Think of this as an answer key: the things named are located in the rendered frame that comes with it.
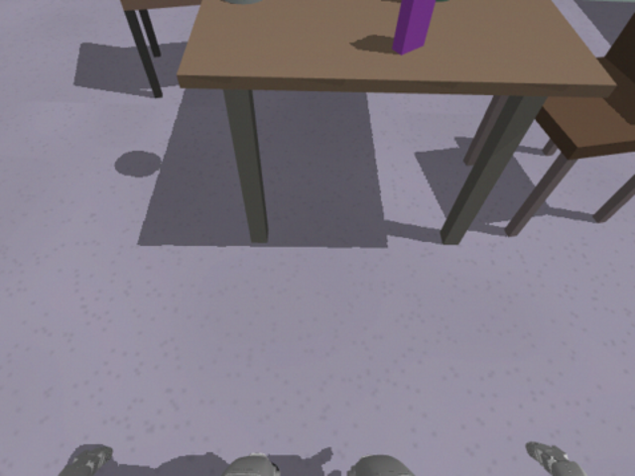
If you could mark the carton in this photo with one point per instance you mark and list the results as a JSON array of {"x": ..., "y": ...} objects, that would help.
[{"x": 412, "y": 26}]

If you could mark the chair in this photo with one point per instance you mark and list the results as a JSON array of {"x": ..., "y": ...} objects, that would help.
[
  {"x": 581, "y": 127},
  {"x": 129, "y": 7}
]

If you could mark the table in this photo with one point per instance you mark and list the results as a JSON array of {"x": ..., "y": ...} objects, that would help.
[{"x": 522, "y": 48}]

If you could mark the left robot hand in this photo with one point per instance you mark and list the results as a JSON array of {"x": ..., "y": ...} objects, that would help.
[{"x": 88, "y": 462}]

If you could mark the right robot hand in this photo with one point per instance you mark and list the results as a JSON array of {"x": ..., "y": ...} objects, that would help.
[{"x": 554, "y": 460}]

